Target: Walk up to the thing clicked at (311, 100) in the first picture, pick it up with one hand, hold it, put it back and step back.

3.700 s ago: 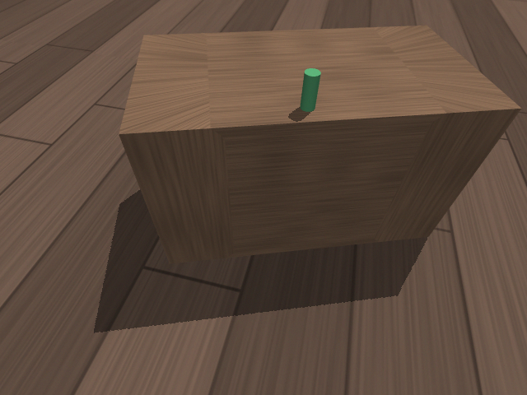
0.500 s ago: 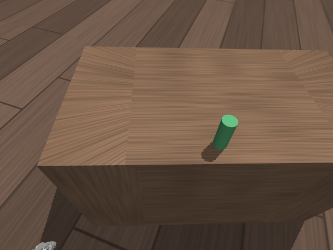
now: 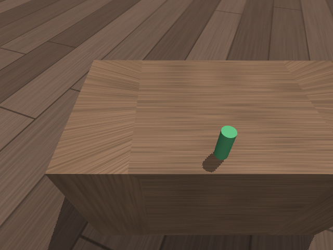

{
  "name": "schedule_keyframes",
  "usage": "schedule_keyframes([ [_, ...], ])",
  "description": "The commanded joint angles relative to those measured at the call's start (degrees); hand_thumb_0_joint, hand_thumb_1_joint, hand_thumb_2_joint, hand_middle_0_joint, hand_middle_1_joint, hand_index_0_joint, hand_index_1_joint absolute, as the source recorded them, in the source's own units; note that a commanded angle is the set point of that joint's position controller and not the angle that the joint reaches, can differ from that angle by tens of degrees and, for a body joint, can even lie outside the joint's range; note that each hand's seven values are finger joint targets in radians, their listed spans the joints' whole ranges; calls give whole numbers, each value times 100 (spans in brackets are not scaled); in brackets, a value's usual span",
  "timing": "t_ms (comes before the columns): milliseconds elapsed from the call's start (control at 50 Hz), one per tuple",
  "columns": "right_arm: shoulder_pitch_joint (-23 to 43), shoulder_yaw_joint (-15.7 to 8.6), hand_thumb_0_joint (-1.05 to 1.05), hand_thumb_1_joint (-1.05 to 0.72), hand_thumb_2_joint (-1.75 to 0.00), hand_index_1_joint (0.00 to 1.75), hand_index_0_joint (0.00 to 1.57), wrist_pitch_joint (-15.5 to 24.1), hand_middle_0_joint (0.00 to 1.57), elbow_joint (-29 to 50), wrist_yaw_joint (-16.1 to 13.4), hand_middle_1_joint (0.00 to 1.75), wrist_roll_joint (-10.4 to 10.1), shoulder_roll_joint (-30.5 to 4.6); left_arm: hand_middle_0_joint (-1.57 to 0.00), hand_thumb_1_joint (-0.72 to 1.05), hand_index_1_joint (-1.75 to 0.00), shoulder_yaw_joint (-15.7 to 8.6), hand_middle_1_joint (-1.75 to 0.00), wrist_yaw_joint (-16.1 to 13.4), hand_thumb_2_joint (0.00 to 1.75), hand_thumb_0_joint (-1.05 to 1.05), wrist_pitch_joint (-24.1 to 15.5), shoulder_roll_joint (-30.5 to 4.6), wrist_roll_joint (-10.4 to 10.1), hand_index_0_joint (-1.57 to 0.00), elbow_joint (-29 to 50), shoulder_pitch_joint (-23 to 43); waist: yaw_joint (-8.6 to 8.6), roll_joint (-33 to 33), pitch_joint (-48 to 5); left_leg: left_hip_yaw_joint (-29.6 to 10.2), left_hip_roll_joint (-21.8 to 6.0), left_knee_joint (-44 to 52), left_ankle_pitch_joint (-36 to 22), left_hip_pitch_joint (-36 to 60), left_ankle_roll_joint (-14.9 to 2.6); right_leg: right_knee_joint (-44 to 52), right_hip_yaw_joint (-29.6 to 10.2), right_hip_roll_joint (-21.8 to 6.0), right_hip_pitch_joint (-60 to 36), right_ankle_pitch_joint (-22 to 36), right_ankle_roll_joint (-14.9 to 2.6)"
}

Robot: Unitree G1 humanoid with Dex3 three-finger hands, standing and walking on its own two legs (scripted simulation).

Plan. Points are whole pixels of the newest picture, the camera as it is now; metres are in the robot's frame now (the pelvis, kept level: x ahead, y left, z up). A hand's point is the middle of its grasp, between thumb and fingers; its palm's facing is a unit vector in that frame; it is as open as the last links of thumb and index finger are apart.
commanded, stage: walk up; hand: right
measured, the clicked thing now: (224, 143) +0.42 -0.16 -0.02
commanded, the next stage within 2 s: stand in 0.36 s
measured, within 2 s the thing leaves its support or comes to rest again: neither
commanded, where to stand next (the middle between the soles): +0.04 +0.01 m, yaw +0 degrees
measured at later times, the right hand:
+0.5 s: hand out of the picture +0.08 -0.25 -0.16, palm faces +0.00 +0.94 -0.33, open 7.3 cm
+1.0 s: hand out of the picture +0.09 -0.26 -0.16, palm faces -0.02 +0.94 -0.33, open 7.3 cm
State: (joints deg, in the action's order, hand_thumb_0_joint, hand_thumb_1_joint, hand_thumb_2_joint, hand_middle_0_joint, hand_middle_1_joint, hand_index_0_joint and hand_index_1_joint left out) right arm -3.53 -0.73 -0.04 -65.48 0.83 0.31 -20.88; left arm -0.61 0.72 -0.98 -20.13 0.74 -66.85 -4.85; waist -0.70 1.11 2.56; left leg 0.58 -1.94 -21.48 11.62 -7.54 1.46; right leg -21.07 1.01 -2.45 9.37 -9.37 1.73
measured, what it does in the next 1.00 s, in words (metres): stands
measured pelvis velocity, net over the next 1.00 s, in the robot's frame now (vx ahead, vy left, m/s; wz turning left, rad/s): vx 0.01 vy -0.01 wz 0.00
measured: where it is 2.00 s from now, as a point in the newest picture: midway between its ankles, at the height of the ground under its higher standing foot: outside the picture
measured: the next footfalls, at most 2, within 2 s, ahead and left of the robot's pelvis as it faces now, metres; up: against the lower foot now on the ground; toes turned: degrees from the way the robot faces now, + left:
none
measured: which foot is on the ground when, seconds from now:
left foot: down 0.00-1.00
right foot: down 0.00-1.00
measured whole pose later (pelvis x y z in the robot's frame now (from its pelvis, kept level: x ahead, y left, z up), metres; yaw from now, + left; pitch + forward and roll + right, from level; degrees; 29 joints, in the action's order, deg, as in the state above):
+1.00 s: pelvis +0.01 -0.01 +0.00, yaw +0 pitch -2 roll +0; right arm -5.3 -0.4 0.1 -65.2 0.6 0.7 -20.3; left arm -0.3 0.8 -0.6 -20.2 0.7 -65.2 -5.6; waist 0.0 0.6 3.2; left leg 0.6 -2.4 -18.0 10.6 -5.3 2.2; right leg -19.3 1.2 -2.0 7.9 -9.2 1.2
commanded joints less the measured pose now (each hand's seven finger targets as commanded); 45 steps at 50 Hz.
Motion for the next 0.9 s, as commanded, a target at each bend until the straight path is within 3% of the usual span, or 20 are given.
schedule_keyframes([
  [0,232,-179,0,-90,-90,30,20,121,20,277,-54,30,-9,-1141,-20,90,-30,-219,-30,-85,90,0,-116,-1243,-11,-20,352,398,60,-191,-318,-400,-491,466,-230,10,-238,550,-471,-520,-9,103,-232],
  [80,206,-182,0,-90,-90,30,20,136,20,272,-58,30,-14,-1139,-20,90,-30,-234,-30,-84,90,0,-122,-1239,0,-20,336,365,50,-194,-529,-365,-513,474,-486,133,-233,485,-450,-545,-195,469,-226],
  [300,130,-204,0,-90,-90,30,20,141,20,245,-97,30,0,-1131,-20,90,-30,-256,-30,-103,90,0,-80,-1182,-19,-20,369,360,49,-52,-490,-347,-548,549,-750,80,-222,384,-370,-534,-382,745,-229],
  [420,109,-199,0,-90,-90,30,20,195,20,304,-121,30,35,-1158,-20,90,-30,-222,-30,-96,90,0,-82,-1182,-27,-20,429,287,67,-70,-575,-400,-621,569,-1165,165,-156,313,-412,-555,-480,1015,-202],
  [880,75,-177,0,-90,-90,30,20,155,20,377,-91,30,19,-1157,-20,90,-30,-179,-30,-88,90,0,-76,-1255,-20,-20,523,192,78,-122,-451,-379,-596,623,-679,174,-174,479,-434,-546,-363,667,-227],
])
